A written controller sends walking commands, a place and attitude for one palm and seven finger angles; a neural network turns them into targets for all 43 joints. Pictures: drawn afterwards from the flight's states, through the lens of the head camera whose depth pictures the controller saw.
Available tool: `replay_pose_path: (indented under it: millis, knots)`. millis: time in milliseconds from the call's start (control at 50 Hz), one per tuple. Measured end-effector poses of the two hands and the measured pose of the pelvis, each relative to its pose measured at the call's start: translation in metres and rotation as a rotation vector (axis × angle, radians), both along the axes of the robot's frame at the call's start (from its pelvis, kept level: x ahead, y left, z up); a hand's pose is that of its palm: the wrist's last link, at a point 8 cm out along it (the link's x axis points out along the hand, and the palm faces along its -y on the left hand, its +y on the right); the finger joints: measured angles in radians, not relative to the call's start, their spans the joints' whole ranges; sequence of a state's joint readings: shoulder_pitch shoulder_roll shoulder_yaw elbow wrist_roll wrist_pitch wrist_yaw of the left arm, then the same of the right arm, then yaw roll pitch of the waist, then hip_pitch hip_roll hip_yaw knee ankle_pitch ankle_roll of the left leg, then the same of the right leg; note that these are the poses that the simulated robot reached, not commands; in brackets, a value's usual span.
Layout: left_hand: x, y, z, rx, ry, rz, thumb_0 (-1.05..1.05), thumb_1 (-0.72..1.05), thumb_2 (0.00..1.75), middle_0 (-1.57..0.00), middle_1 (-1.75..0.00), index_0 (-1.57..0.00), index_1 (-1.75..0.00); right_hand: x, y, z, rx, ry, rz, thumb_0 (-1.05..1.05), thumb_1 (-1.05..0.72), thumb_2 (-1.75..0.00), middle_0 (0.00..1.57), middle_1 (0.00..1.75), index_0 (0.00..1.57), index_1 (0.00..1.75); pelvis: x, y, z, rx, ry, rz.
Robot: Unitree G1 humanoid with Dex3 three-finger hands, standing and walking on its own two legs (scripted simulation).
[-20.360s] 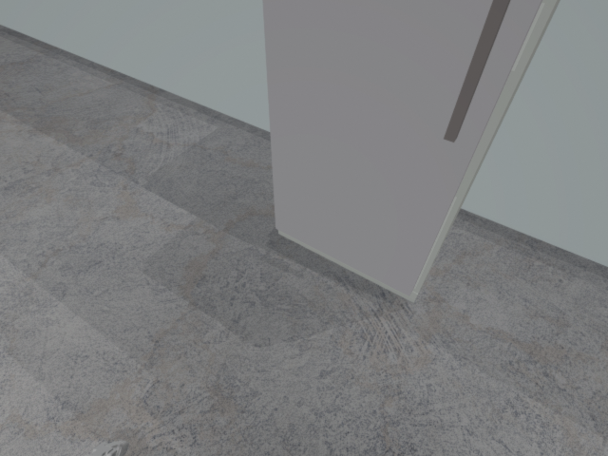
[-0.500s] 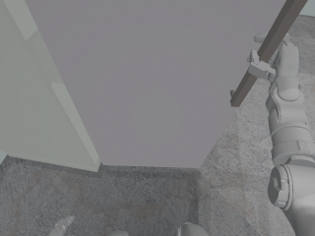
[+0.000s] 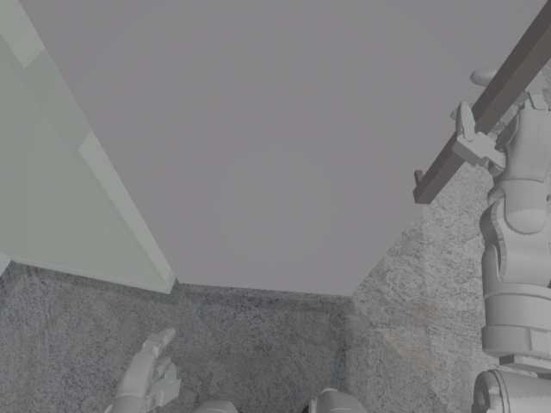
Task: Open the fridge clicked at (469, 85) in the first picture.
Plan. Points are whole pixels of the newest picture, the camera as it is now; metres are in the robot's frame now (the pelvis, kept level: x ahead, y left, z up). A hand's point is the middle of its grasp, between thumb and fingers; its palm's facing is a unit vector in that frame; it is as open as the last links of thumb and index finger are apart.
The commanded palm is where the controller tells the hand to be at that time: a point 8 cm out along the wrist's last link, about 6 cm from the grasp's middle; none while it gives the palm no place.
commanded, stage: stop walking and hold the door back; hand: right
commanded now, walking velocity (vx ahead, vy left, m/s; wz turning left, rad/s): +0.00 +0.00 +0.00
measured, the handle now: (487, 93) +0.46 -0.21 +0.21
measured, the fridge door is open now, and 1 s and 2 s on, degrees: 83 83 81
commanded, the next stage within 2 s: loosen the grip on the handle in 0.16 s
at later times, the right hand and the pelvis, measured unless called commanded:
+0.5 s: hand (476, 136) +0.41 -0.20 +0.19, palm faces +0.21 +0.97 -0.11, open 9.2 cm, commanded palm +0.39 -0.24 +0.17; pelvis -0.04 -0.01 +0.00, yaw +0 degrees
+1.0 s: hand (471, 141) +0.42 -0.20 +0.18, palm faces +0.15 +0.98 -0.12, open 14.6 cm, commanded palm +0.38 -0.26 +0.18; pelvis -0.04 -0.03 -0.01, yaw +5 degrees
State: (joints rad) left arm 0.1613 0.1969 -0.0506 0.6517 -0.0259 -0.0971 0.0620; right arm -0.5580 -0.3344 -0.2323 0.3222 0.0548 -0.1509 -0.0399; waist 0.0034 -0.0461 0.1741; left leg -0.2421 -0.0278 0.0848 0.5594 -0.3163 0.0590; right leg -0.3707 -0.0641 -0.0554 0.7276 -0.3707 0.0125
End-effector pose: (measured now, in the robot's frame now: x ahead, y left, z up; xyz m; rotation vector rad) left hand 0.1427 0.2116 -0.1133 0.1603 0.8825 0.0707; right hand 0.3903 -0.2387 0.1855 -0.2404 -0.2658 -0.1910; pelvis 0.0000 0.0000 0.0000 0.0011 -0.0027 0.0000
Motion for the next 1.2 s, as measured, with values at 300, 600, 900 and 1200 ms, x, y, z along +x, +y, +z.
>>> replay_pose_path:
  millis: [300,600,900,1200]
  knots:
    - [0.020,0.014,0.046,0.123,-0.136,0.003,0.01,0.90,0.90,-0.20,-0.30,-0.20,-0.30,-0.003,-0.005,0.002,0.018,0.014,0.072,-0.04,-0.57,-0.80,0.46,1.40,0.34,1.38,-0.012,-0.011,0.004,-0.007,0.006,0.011]
    - [-0.149,0.053,0.003,0.117,0.112,0.133,0.01,0.90,0.90,-0.20,-0.30,-0.20,-0.30,-0.014,-0.004,-0.001,0.045,-0.008,0.003,-0.01,0.16,-0.40,0.44,1.37,0.30,1.31,-0.060,-0.001,-0.011,-0.011,0.094,0.022]
    - [-0.175,0.046,0.008,0.157,0.141,0.246,0.01,0.91,0.90,-0.20,-0.30,-0.20,-0.30,-0.007,-0.007,-0.005,0.072,-0.009,0.065,-0.01,0.54,-0.21,0.39,1.27,0.28,1.19,-0.050,-0.017,-0.008,0.008,0.090,0.088]
    - [-0.030,-0.001,0.031,0.117,-0.091,0.107,0.01,0.90,0.90,-0.20,-0.30,-0.20,-0.30,-0.007,-0.059,-0.005,0.098,-0.043,-0.010,-0.01,0.56,-0.20,0.32,1.19,0.26,1.15,0.003,-0.039,-0.002,0.013,0.106,0.088]
